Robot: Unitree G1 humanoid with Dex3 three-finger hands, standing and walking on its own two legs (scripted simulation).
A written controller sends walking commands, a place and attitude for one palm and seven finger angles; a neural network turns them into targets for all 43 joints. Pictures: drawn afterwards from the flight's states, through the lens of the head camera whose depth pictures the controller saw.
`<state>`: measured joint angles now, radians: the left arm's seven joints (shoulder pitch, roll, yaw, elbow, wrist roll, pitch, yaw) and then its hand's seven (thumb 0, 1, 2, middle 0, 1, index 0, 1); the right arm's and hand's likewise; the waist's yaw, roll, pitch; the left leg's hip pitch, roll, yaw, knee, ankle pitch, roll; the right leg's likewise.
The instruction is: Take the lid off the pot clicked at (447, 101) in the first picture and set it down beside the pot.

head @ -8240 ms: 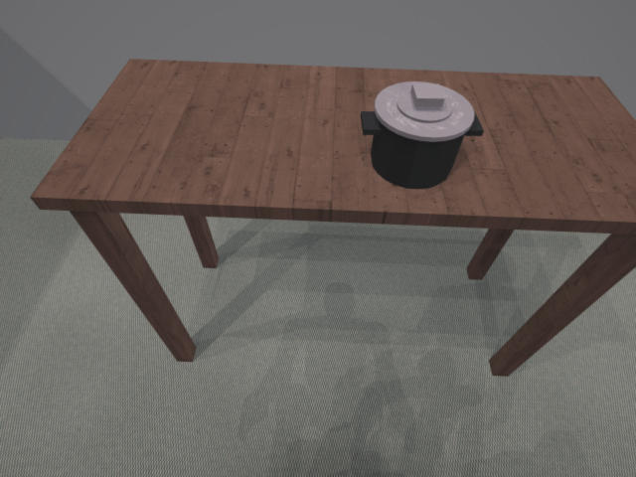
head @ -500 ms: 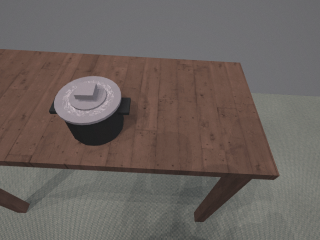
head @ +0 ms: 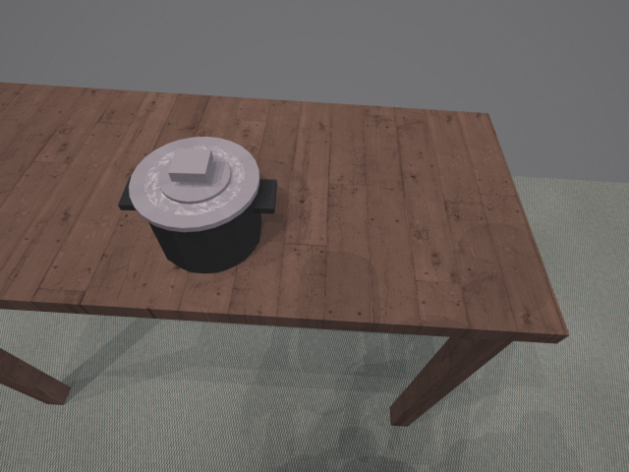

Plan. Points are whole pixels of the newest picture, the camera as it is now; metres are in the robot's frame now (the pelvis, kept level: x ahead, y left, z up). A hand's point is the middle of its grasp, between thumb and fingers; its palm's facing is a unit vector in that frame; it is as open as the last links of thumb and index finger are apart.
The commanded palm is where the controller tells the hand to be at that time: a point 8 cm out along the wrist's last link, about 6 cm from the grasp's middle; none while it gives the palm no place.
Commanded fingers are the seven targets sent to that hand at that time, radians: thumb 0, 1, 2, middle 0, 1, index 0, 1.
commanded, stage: shuffle to correct the standing spot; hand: left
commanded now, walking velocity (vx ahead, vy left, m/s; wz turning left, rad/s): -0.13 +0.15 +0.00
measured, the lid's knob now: (191, 165) +0.43 +0.19 +0.14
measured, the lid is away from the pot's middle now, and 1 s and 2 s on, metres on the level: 0.00 0.00 0.00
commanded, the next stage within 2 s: come to a stop and stand still in 0.08 s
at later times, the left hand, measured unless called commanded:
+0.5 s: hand out of the picture -0.03 +0.25 -0.18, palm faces -0.02 -0.98 -0.18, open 7.4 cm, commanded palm none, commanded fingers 0.00 0.90 0.90 -0.20 -0.30 -0.20 -0.30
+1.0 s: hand out of the picture -0.06 +0.22 -0.18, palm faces +0.01 -0.98 -0.19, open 7.4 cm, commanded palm none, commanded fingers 0.00 0.90 0.90 -0.20 -0.30 -0.20 -0.30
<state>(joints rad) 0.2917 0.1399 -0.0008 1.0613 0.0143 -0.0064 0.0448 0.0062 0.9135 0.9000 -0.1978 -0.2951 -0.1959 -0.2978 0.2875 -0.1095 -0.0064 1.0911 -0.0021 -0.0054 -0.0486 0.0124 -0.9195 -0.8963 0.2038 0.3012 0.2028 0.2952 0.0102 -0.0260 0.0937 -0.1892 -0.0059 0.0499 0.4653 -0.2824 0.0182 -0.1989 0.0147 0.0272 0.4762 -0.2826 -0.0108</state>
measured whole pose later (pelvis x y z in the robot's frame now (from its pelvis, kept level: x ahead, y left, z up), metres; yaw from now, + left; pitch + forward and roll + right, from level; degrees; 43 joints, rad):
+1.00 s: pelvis -0.04 +0.06 -0.01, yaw +0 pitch +1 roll +0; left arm 0.34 0.12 -0.02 1.06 0.02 -0.02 0.05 0.00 0.91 0.90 -0.20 -0.30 -0.20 -0.30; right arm 0.31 -0.16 -0.01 1.07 -0.02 0.01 -0.03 0.02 -0.93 -0.90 0.21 0.30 0.21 0.30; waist -0.01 0.03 0.02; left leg -0.30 -0.07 0.10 0.54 -0.27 0.11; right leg -0.14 -0.01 -0.03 0.51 -0.39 0.00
